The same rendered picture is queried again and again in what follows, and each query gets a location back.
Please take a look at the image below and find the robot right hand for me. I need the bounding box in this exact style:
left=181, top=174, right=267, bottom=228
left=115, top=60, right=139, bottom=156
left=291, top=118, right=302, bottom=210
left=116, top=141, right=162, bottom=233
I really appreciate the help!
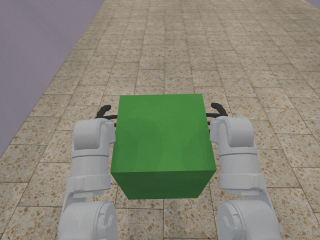
left=206, top=102, right=228, bottom=133

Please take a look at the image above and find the robot right upper arm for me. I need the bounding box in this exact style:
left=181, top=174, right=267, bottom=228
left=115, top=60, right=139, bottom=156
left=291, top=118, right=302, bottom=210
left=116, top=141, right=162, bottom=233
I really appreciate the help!
left=216, top=199, right=282, bottom=240

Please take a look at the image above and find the robot left upper arm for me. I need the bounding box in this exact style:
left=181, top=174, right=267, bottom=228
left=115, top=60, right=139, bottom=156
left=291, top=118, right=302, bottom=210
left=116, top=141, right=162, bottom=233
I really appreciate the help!
left=58, top=200, right=118, bottom=240

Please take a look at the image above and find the carton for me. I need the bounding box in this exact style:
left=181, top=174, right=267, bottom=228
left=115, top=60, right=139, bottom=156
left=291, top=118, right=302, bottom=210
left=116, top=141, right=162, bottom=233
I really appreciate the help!
left=110, top=93, right=217, bottom=200

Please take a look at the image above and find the left robot forearm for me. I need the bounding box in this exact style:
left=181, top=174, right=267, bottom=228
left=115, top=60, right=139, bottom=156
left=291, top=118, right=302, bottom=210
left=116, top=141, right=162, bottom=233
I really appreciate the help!
left=57, top=118, right=116, bottom=239

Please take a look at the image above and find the robot left hand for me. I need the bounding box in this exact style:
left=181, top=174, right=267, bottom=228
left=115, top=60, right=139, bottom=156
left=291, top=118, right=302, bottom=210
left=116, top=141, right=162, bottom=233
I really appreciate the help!
left=95, top=105, right=118, bottom=127

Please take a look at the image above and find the right robot forearm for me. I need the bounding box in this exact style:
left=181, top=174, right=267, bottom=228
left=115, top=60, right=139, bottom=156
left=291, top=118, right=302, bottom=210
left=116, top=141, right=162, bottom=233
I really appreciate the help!
left=209, top=116, right=281, bottom=235

